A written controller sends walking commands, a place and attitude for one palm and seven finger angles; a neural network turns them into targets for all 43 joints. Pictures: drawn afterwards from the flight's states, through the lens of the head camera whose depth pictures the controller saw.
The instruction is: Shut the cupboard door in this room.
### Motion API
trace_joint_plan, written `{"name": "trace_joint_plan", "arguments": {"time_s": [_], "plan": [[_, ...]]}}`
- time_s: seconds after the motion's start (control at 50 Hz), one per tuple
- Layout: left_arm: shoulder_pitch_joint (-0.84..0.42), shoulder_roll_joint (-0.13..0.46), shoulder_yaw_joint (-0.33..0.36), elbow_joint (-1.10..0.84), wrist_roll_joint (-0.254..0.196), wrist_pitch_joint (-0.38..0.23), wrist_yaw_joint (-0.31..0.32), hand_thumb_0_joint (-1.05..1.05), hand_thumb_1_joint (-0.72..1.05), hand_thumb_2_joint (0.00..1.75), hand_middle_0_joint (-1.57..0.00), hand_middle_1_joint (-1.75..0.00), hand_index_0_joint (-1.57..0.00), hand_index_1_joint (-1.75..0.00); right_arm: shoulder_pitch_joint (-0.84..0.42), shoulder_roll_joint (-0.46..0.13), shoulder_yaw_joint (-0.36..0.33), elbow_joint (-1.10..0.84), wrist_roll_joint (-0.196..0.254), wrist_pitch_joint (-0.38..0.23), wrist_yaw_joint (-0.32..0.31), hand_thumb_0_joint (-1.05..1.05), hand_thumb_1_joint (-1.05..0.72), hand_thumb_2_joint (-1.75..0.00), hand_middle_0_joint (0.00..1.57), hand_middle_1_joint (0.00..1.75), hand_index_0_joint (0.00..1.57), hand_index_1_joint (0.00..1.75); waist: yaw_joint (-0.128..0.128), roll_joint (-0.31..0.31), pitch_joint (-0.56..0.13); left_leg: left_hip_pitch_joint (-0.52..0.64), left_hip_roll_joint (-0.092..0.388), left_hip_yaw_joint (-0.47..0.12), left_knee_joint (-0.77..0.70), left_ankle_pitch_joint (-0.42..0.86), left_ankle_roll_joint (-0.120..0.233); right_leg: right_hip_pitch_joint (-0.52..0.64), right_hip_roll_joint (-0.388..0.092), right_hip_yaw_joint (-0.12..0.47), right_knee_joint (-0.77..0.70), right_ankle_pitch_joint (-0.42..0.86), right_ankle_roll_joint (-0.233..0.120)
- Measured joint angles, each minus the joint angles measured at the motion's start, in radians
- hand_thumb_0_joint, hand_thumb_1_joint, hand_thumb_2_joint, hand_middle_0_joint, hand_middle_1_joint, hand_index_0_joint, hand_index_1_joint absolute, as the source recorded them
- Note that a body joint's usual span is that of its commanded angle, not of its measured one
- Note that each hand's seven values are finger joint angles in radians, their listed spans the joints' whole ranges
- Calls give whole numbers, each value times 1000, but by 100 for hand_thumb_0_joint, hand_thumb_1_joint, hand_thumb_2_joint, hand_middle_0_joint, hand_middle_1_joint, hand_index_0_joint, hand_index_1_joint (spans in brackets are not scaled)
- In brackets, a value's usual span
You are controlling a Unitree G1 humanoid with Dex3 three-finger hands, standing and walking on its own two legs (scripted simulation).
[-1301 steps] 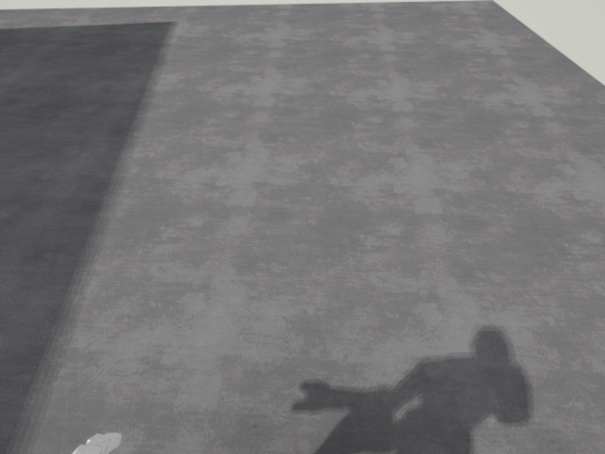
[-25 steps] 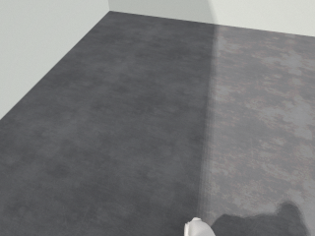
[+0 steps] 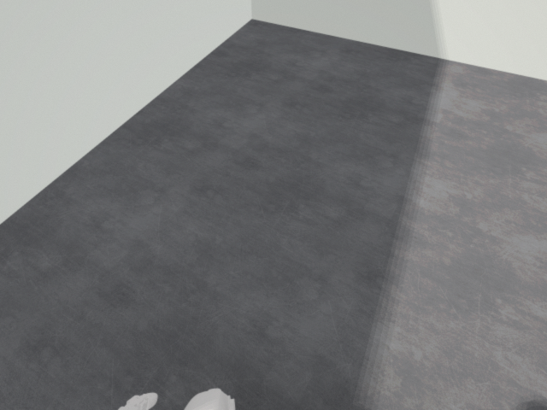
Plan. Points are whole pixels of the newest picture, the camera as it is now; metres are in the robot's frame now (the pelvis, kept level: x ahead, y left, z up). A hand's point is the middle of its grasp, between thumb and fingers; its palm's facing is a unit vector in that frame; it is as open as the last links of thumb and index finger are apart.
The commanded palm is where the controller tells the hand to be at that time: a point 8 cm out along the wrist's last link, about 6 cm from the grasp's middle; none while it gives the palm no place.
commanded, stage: walk to a spot facing it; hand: left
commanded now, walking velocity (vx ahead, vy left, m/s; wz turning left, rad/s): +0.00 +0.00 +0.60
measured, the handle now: out of the picture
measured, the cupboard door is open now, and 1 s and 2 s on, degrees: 72 72 72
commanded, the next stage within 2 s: none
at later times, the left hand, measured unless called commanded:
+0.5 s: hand out of the picture +0.05 +0.25 -0.16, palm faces +0.29 -0.91 -0.29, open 7.3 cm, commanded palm none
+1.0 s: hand out of the picture -0.06 +0.17 -0.16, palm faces +0.58 -0.77 -0.27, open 7.3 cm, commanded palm none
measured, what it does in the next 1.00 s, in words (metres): steps on the spot, turning left: left foot, then right foot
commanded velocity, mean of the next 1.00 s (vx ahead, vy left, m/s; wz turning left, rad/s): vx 0.00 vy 0.00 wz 0.60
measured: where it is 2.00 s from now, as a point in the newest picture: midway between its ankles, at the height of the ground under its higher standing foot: outside the picture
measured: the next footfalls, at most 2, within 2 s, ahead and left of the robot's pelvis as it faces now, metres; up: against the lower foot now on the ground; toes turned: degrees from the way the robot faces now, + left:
left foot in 0.10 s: +0.08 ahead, +0.13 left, +0.00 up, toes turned +12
right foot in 0.60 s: +0.09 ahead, -0.12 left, +0.00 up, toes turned +19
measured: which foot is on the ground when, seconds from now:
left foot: up 0.00-0.08, down 0.10-0.60, up 0.62-1.00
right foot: down 0.00-0.10, up 0.12-0.58, down 0.60-1.00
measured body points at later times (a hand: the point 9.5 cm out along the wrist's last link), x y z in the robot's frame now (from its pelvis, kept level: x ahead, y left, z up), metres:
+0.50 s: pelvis +0.02 +0.01 +0.00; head +0.07 +0.03 +0.45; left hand +0.03 +0.30 -0.14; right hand +0.16 -0.20 -0.14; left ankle +0.04 +0.12 -0.73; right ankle +0.05 -0.14 -0.69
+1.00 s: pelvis +0.02 -0.02 +0.00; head +0.08 +0.00 +0.45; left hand -0.09 +0.21 -0.14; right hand +0.25 -0.19 -0.15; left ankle -0.09 +0.08 -0.70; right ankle +0.05 -0.13 -0.73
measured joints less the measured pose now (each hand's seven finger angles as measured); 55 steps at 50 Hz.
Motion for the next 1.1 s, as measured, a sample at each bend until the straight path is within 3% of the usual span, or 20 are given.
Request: {"name": "trace_joint_plan", "arguments": {"time_s": [0.08, 0.12, 0.18, 0.24, 0.32, 0.44, 0.54, 0.58, 0.62, 0.68, 0.72, 0.78, 0.86, 0.96, 1.0, 1.04, 1.06, 1.1], "plan": [[25, 34, 11, -12, 3, 17, -5, -1, 92, 90, -20, -30, -21, -30, -31, -21, 0, -47, 0, -2, 8, 0, -92, -90, 19, 30, 20, 30, 22, -28, 8, 92, -6, 20, -184, 7, 15, -15, -41, -40, 84, -54, 28], [42, 54, 18, -17, -3, 31, -11, -1, 92, 90, -20, -30, -21, -30, -36, -30, -1, -70, -3, -13, 10, 0, -92, -90, 19, 30, 20, 30, 26, -46, 9, 124, -29, 23, -262, 33, 57, -53, -72, -27, 182, -116, 56], [42, 82, 26, -18, -4, 66, -9, 0, 92, 90, -20, -30, -21, -30, -44, -27, 11, -92, -3, -31, 0, 0, -91, -90, 19, 30, 20, 30, 30, -57, 31, 107, -57, 4, -250, 40, 118, -172, -25, 144, 447, -291, 95], [41, 95, 31, -17, -6, 71, -15, 0, 92, 90, -19, -30, -20, -30, -34, -19, 22, -91, -2, -30, -11, 0, -91, -90, 19, 30, 20, 30, 34, -48, 35, 134, -79, -22, -331, 89, 126, -251, 14, 242, 603, -219, 111], [51, 103, 30, -28, -8, 67, -19, 0, 91, 90, -19, -30, -20, -30, -15, -4, 33, -81, 2, -26, -11, 0, -91, -90, 19, 30, 20, 30, 37, -42, 23, 171, -113, -52, -437, 148, 130, -276, 22, 303, 613, -132, 126], [41, 95, 24, -44, -13, 71, -11, 0, 91, 90, -19, -30, -20, -30, 2, 13, 30, -70, 0, -17, -5, 0, -91, -90, 20, 30, 21, 30, 20, -19, 13, 173, -145, -115, -477, 181, 122, -221, 39, 337, 469, -169, 134], [13, 70, 10, -71, -20, 63, -8, 0, 91, 90, -19, -30, -20, -30, 7, 5, 17, -61, -4, -1, -2, 0, -91, -90, 20, 30, 21, 30, -2, 8, 14, 138, -164, -179, -451, 188, 96, -140, 75, 339, 277, -197, 117], [8, 58, 2, -86, -23, 52, -9, 0, 91, 90, -19, -30, -20, -30, 11, -4, 9, -59, -2, 7, -1, 0, -91, -90, 20, 30, 21, 30, -6, 20, 10, 115, -175, -207, -425, 184, 79, -82, 90, 330, 143, -145, 106], [11, 40, -6, -99, -16, 35, -7, 0, 91, 90, -19, -30, -20, -30, 13, -21, -4, -55, 4, 16, 0, 0, -91, -90, 20, 30, 21, 30, -3, 41, 10, 75, -181, -228, -340, 109, 59, -46, 98, 307, 60, -69, 54], [34, 12, -21, -111, -12, 29, -5, 0, 91, 90, -20, -30, -21, -30, 12, -43, -19, -43, -2, 34, 5, 0, -91, -90, 20, 30, 21, 30, -1, 48, 11, -12, -182, -183, -49, -48, 41, -25, 78, 268, 58, -79, 12], [49, 1, -26, -109, -10, 31, -4, 0, 91, 90, -20, -30, -21, -30, 10, -56, -25, -41, -4, 37, 11, 1, -91, -90, 20, 30, 20, 30, -5, 46, 11, -50, -161, -152, 114, -27, 26, -2, 65, 244, 27, -72, 8], [62, -8, -29, -101, -9, 27, -4, 0, 91, 90, -20, -30, -21, -30, 11, -66, -25, -41, -4, 36, 14, 0, -91, -90, 19, 30, 20, 30, -11, 33, 18, -58, -120, -128, 217, 6, -1, 21, 44, 205, -3, -62, 6], [78, -12, -31, -95, -6, 18, -6, 0, 91, 90, -20, -30, -21, -30, 1, -70, -19, -30, -2, 45, 13, 0, -91, -90, 19, 30, 20, 30, -1, 12, 29, -7, -79, -112, 160, -23, -20, 31, 14, 154, -10, -66, 7], [98, 15, -24, -82, 1, 21, -10, 0, 91, 90, -20, -30, -21, -30, -42, -68, -2, -28, 4, 44, 10, 1, -91, -90, 19, 30, 20, 30, 26, -8, 48, 93, -63, -71, -57, -81, -15, 22, -23, 97, 20, -86, 23], [107, 34, -16, -73, 1, 25, -11, 0, 91, 90, -20, -30, -21, -30, -61, -64, 6, -37, 7, 36, 10, 1, -91, -90, 19, 30, 20, 30, 39, -18, 53, 142, -67, -45, -170, -76, -5, 14, -40, 75, 47, -102, 34], [119, 58, -6, -64, -3, 30, -12, 0, 91, 90, -20, -30, -21, -30, -76, -60, 14, -53, 7, 23, 11, 1, -91, -90, 19, 30, 20, 30, 46, -30, 51, 205, -74, -15, -323, 12, 10, 0, -60, 53, 97, -130, 51], [129, 69, 0, -61, -6, 35, -14, 0, 91, 90, -20, -30, -21, -30, -81, -61, 16, -64, 5, 12, 12, 1, -91, -90, 19, 30, 20, 30, 47, -31, 44, 231, -77, -13, -384, 44, 39, -23, -69, 50, 149, -149, 61], [118, 103, 11, -45, -10, 59, -12, 0, 91, 90, -20, -30, -21, -30, -96, -44, 19, -75, 6, -8, 10, 0, -91, -90, 19, 30, 20, 30, 54, -61, 55, 216, -98, -21, -351, 15, 76, -93, -67, 134, 324, -278, 89]]}}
